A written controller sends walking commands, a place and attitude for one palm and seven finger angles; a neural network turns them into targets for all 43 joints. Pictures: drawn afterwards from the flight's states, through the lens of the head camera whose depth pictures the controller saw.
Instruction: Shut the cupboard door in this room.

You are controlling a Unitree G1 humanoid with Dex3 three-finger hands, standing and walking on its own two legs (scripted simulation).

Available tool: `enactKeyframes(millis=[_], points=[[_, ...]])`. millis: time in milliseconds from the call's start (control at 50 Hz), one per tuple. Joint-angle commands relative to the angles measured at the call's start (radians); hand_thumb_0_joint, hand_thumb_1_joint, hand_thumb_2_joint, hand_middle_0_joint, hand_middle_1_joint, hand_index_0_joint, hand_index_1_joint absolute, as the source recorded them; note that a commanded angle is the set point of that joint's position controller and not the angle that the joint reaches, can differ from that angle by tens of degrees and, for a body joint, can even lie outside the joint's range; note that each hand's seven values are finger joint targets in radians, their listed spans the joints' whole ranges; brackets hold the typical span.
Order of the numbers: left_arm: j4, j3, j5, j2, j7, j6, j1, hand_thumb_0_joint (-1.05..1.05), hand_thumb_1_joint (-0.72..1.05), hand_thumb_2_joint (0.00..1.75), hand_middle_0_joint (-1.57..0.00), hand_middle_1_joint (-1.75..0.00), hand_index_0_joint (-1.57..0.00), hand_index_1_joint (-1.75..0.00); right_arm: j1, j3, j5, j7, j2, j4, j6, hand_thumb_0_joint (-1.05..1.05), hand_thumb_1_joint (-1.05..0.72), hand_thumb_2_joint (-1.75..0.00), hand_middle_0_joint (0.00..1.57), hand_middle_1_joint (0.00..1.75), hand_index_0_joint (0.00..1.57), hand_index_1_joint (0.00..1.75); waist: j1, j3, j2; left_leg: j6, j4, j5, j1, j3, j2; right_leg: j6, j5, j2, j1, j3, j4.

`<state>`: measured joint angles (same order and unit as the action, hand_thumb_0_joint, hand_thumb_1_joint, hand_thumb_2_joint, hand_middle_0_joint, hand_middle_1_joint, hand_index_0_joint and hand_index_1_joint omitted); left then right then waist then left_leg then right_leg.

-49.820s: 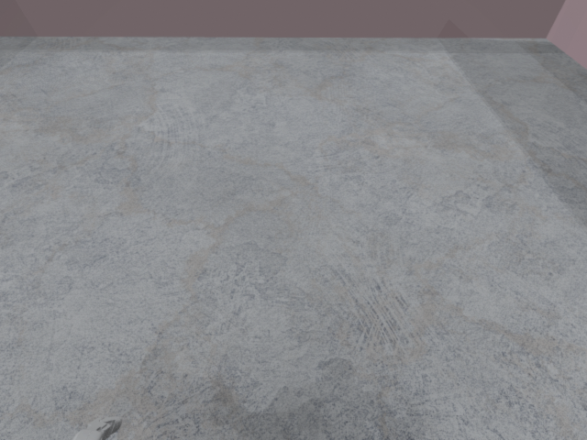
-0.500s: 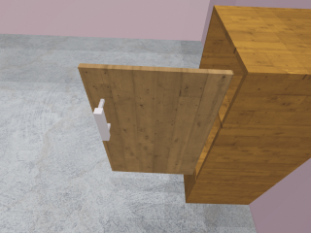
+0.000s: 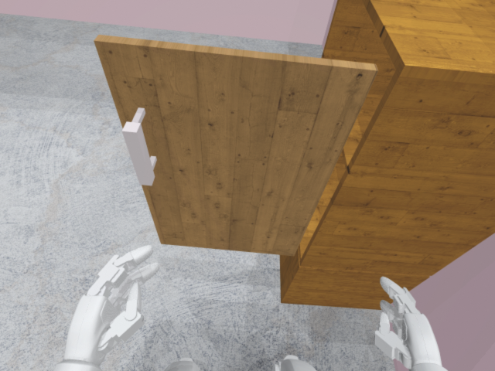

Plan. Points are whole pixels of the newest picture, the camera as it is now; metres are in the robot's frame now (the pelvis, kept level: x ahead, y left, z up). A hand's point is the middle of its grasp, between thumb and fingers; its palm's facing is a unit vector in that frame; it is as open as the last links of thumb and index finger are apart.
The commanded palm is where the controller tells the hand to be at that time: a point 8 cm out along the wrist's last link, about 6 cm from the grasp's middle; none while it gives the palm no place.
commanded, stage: raise the hand and make a fist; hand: left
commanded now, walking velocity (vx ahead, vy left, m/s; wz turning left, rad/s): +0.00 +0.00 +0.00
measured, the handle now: (143, 147) +0.45 +0.21 +0.09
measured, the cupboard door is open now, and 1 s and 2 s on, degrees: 89 89 89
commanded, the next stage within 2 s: bring the fist close to the handle in 1.54 s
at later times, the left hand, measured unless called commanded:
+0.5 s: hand (97, 298) +0.21 +0.22 +0.05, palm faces +0.07 -1.00 -0.03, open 4.0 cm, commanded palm +0.17 +0.25 +0.05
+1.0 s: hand (94, 283) +0.22 +0.22 +0.07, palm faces -0.03 -1.00 -0.02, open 3.1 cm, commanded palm +0.20 +0.28 +0.09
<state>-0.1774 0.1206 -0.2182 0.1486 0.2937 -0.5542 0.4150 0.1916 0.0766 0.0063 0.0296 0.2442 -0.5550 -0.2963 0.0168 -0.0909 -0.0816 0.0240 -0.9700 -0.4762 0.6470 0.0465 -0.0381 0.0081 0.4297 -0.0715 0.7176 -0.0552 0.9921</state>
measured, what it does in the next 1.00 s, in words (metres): stands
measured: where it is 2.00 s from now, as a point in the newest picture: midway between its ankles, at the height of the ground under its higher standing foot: outside the picture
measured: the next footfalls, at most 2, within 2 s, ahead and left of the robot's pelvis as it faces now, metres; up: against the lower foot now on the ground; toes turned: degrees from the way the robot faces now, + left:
none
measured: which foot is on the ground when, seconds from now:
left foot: down 0.00-1.00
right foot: down 0.00-1.00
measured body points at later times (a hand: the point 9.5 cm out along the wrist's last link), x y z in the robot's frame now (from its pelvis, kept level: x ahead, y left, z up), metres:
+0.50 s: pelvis +0.00 +0.01 -0.02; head +0.06 +0.01 +0.43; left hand +0.20 +0.27 +0.05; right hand +0.16 -0.22 -0.11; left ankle +0.00 +0.13 -0.68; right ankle +0.04 -0.11 -0.68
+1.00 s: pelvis +0.01 +0.04 +0.00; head +0.05 +0.04 +0.45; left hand +0.22 +0.27 +0.07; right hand +0.21 -0.17 -0.05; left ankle +0.00 +0.13 -0.68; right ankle +0.04 -0.11 -0.68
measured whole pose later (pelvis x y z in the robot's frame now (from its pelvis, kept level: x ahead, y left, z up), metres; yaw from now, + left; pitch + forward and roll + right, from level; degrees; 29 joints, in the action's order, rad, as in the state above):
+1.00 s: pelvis +0.01 +0.04 +0.00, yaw +1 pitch +9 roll -3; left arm 0.13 0.14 -0.27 0.25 0.28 -0.19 0.39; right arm 0.25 -0.06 0.03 -0.04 0.23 -0.44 -0.20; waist -0.02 -0.10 0.04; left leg -0.02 -1.02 -0.52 0.66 0.01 -0.03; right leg -0.04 0.43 -0.07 0.66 -0.09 0.94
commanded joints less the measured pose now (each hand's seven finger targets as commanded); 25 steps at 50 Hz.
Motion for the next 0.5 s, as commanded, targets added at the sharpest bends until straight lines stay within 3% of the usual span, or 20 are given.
enactKeyframes(millis=[0, 40, 60, 120, 160, 180, 220, 260, 280, 320, 360, 400, 420, 480], points=[[0.380, 0.167, -0.047, 0.210, -0.020, -0.086, 0.100, 0.00, 0.90, 0.90, -0.55, -0.68, -0.55, -0.68, -0.089, 0.022, 0.006, -0.008, 0.090, 0.209, -0.022, 0.00, -0.90, -0.90, 0.20, 0.30, 0.20, 0.30, -0.107, -0.225, 0.300, -0.024, 0.020, 0.176, 0.096, 0.000, 0.075, 0.037, -0.097, 0.036, -0.109, 0.063, -0.046], [0.585, 0.136, -0.064, 0.216, -0.041, -0.131, -0.038, 0.00, 0.90, 0.90, -0.58, -0.72, -0.58, -0.72, -0.054, 0.013, 0.002, -0.023, 0.089, 0.204, -0.030, 0.00, -0.90, -0.90, 0.20, 0.30, 0.20, 0.30, -0.043, -0.294, 0.317, -0.036, -0.047, 0.198, 0.067, -0.025, 0.064, 0.028, -0.117, 0.044, -0.064, 0.082, -0.038], [0.678, 0.115, -0.078, 0.222, -0.038, -0.156, -0.143, 0.00, 0.90, 0.90, -0.60, -0.74, -0.60, -0.74, -0.033, 0.007, -0.004, -0.036, 0.097, 0.197, -0.033, 0.00, -0.90, -0.90, 0.20, 0.30, 0.20, 0.30, 0.005, -0.311, 0.243, -0.043, -0.088, 0.182, 0.090, -0.042, 0.057, 0.019, -0.093, 0.050, -0.039, 0.103, -0.037], [0.613, 0.003, -0.099, 0.146, 0.034, -0.175, -0.160, 0.00, 0.90, 0.90, -0.66, -0.80, -0.66, -0.80, -0.014, 0.000, 0.009, -0.069, 0.118, 0.150, -0.051, 0.00, -0.90, -0.90, 0.20, 0.30, 0.20, 0.30, 0.069, -0.214, 0.139, -0.051, -0.165, 0.108, 0.167, -0.061, 0.037, 0.013, 0.014, 0.054, 0.051, 0.131, -0.063], [0.516, -0.038, -0.118, 0.140, 0.107, -0.119, -0.177, 0.00, 0.90, 0.90, -0.69, -0.84, -0.69, -0.84, -0.013, -0.013, 0.025, -0.090, 0.129, 0.141, -0.054, 0.00, -0.90, -0.90, 0.20, 0.30, 0.20, 0.30, 0.091, -0.148, 0.085, -0.057, -0.186, 0.068, 0.218, -0.067, 0.032, 0.009, 0.071, 0.054, 0.060, 0.151, -0.092], [0.454, -0.008, -0.122, 0.168, 0.132, -0.068, -0.158, 0.00, 0.90, 0.90, -0.71, -0.86, -0.71, -0.86, 0.000, -0.008, 0.032, -0.098, 0.134, 0.137, -0.051, 0.00, -0.90, -0.90, 0.20, 0.30, 0.20, 0.30, 0.083, -0.154, 0.039, -0.055, -0.187, 0.051, 0.242, -0.064, 0.032, 0.002, 0.103, 0.049, 0.042, 0.160, -0.109], [0.324, 0.058, -0.118, 0.212, 0.169, 0.078, -0.064, 0.00, 0.90, 0.90, -0.75, -0.90, -0.75, -0.90, -0.003, -0.006, 0.048, -0.109, 0.139, 0.159, -0.028, 0.00, -0.90, -0.90, 0.20, 0.30, 0.20, 0.30, 0.042, -0.159, -0.046, -0.054, -0.160, 0.034, 0.291, -0.052, 0.035, -0.010, 0.175, 0.034, -0.020, 0.180, -0.157], [0.268, 0.153, -0.121, 0.276, 0.178, 0.228, 0.017, 0.00, 0.90, 0.90, -0.79, -0.94, -0.79, -0.94, -0.035, -0.004, 0.060, -0.113, 0.134, 0.199, 0.005, 0.00, -0.90, -0.90, 0.20, 0.30, 0.20, 0.30, -0.028, -0.213, -0.036, -0.054, -0.122, 0.067, 0.285, -0.039, 0.051, -0.015, 0.146, 0.018, -0.128, 0.199, -0.171], [0.331, 0.185, -0.137, 0.279, 0.169, 0.278, 0.034, 0.00, 0.90, 0.90, -0.81, -0.96, -0.81, -0.96, -0.041, -0.010, 0.058, -0.109, 0.124, 0.229, 0.021, 0.00, -0.90, -0.90, 0.20, 0.30, 0.20, 0.30, -0.054, -0.267, -0.020, -0.051, -0.097, 0.100, 0.259, -0.038, 0.059, -0.018, 0.104, 0.008, -0.196, 0.191, -0.167], [0.452, 0.267, -0.161, 0.285, 0.106, 0.328, 0.081, 0.00, 0.90, 0.90, -0.84, -1.00, -0.84, -1.00, -0.064, -0.010, 0.053, -0.104, 0.092, 0.264, 0.044, 0.00, -0.90, -0.90, 0.20, 0.30, 0.20, 0.30, -0.101, -0.355, -0.014, -0.043, -0.056, 0.186, 0.197, -0.041, 0.066, -0.025, -0.050, 0.009, -0.291, 0.159, -0.139], [0.551, 0.306, -0.171, 0.279, 0.019, 0.305, 0.082, 0.00, 0.90, 0.90, -0.88, -1.04, -0.88, -1.04, -0.062, -0.017, 0.041, -0.100, 0.062, 0.264, 0.047, 0.00, -0.90, -0.90, 0.20, 0.30, 0.20, 0.30, -0.122, -0.370, 0.023, -0.037, -0.028, 0.255, 0.158, -0.053, 0.059, -0.012, -0.189, 0.031, -0.311, 0.103, -0.087], [0.592, 0.268, -0.161, 0.227, -0.038, 0.239, 0.105, 0.00, 0.90, 0.90, -0.92, -1.08, -0.92, -1.08, -0.027, -0.015, 0.031, -0.092, 0.050, 0.242, 0.037, 0.00, -0.90, -0.90, 0.20, 0.30, 0.20, 0.30, -0.111, -0.339, 0.061, -0.031, 0.010, 0.318, 0.110, -0.063, 0.050, -0.001, -0.316, 0.054, -0.264, 0.039, -0.043], [0.574, 0.220, -0.149, 0.187, -0.046, 0.205, 0.106, 0.00, 0.90, 0.90, -0.93, -1.10, -0.93, -1.10, -0.017, -0.016, 0.028, -0.089, 0.053, 0.229, 0.034, 0.00, -0.90, -0.90, 0.20, 0.30, 0.20, 0.30, -0.091, -0.290, 0.060, -0.029, 0.020, 0.316, 0.100, -0.063, 0.048, -0.002, -0.319, 0.060, -0.218, 0.023, -0.042], [0.533, 0.092, -0.102, 0.143, -0.030, 0.128, 0.032, 0.00, 0.90, 0.90, -0.99, -1.16, -0.99, -1.16, 0.007, -0.018, 0.020, -0.083, 0.089, 0.205, 0.021, 0.00, -0.90, -0.90, 0.20, 0.30, 0.20, 0.30, -0.022, -0.181, 0.095, -0.032, 0.022, 0.249, 0.101, -0.072, 0.043, 0.006, -0.205, 0.071, -0.076, -0.010, -0.033]])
